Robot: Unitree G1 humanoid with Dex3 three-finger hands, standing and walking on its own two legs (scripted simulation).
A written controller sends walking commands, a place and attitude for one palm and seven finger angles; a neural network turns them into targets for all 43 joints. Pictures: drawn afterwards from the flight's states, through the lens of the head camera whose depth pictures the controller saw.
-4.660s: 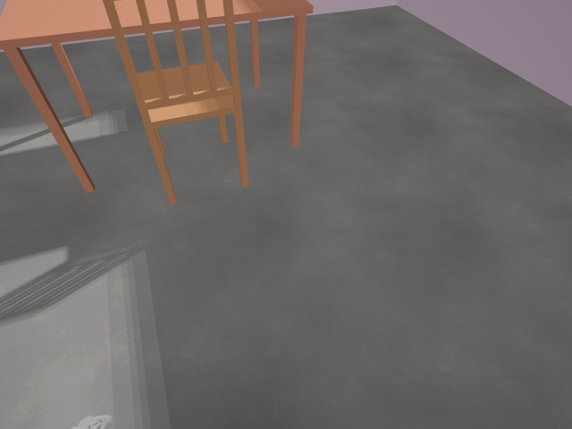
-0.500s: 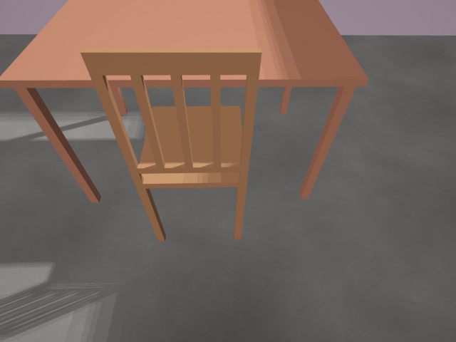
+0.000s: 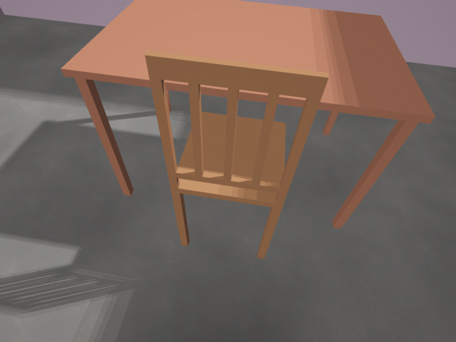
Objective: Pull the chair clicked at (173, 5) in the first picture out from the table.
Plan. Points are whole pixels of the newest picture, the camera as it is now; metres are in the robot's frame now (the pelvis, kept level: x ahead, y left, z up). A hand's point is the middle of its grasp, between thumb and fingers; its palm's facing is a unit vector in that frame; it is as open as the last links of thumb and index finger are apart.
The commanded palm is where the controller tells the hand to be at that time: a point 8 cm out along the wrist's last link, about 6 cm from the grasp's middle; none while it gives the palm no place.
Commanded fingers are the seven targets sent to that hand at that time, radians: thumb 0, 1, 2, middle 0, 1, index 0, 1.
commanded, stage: take the last steps up to it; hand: left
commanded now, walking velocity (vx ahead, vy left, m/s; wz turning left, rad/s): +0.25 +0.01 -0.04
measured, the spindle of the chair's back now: (230, 140) +0.62 +0.06 -0.05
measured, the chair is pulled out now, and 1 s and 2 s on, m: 0.00 0.00 0.00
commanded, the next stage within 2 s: come to a stop and stand still in 0.36 s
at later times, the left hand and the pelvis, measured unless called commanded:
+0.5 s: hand (163, 287) +0.25 +0.17 -0.17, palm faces -0.03 -0.98 -0.20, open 7.4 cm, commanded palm none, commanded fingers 0.00 0.90 0.90 -0.20 -0.30 -0.20 -0.30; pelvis +0.14 +0.00 -0.01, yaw -2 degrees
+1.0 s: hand (137, 328) +0.16 +0.20 -0.18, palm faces +0.01 -0.98 -0.19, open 7.3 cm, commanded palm none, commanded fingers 0.00 0.90 0.90 -0.20 -0.30 -0.20 -0.30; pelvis +0.15 +0.03 +0.00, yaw -3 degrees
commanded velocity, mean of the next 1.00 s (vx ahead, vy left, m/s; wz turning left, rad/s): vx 0.02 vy -0.02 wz -0.02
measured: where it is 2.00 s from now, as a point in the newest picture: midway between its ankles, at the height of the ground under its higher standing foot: outside the picture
